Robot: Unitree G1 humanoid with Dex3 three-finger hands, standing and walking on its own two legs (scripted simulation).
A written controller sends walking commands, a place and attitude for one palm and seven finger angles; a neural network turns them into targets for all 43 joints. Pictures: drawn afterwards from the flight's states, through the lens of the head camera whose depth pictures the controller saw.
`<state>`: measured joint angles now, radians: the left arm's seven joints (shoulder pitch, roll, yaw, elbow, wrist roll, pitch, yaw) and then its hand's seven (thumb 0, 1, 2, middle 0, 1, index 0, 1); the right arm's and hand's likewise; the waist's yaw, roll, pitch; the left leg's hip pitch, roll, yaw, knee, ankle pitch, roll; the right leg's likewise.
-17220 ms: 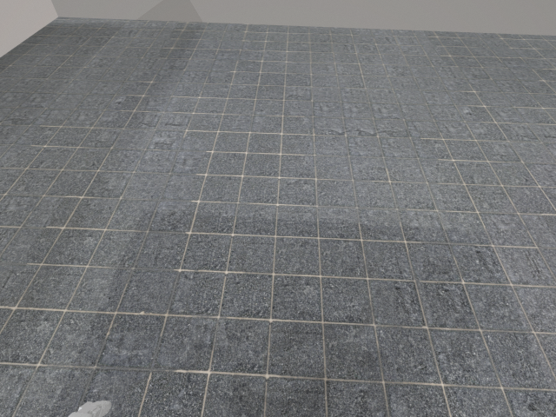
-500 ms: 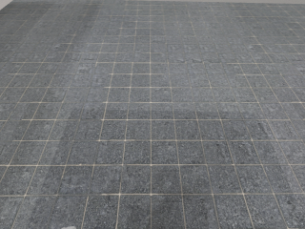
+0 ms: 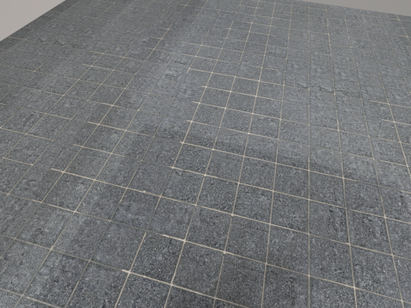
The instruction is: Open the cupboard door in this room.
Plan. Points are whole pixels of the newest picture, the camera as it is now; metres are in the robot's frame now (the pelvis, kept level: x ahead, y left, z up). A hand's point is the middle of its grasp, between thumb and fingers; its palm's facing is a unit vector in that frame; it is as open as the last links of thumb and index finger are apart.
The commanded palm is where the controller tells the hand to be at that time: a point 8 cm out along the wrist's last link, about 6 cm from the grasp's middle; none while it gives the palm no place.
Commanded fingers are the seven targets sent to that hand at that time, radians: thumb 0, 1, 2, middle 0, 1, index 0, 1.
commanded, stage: turn or walk to find it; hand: left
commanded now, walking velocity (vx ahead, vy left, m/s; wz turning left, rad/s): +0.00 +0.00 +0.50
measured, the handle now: out of the picture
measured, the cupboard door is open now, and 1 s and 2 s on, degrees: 0 0 0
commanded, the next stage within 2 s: none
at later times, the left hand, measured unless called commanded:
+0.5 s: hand out of the picture +0.06 +0.20 -0.14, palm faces +0.22 -0.93 -0.29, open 7.4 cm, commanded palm none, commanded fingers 0.00 0.90 0.90 -0.20 -0.30 -0.20 -0.30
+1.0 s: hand out of the picture -0.14 +0.21 -0.18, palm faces +0.52 -0.81 -0.26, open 7.4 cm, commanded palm none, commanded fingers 0.00 0.90 0.90 -0.20 -0.30 -0.20 -0.30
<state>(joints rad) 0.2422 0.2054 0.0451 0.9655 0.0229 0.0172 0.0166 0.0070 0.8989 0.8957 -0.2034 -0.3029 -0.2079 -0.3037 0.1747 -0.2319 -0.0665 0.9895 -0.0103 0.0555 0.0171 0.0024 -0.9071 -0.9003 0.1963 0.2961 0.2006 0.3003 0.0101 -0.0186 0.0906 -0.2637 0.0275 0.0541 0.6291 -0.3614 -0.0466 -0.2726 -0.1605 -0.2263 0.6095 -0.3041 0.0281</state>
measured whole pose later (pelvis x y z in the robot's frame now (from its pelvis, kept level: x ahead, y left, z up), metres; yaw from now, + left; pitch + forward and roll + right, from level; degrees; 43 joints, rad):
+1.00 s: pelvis -0.06 +0.00 +0.00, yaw +29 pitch +0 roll +0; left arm 0.23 0.28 0.07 0.98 0.01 0.07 0.02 0.01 0.90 0.90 -0.20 -0.30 -0.20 -0.30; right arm 0.13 -0.22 -0.06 0.94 -0.02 0.02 0.01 0.00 -0.91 -0.90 0.20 0.30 0.20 0.30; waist 0.02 -0.05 0.09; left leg -0.26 0.00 0.04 0.60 -0.33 0.02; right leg -0.42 -0.14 -0.11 0.98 -0.50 0.07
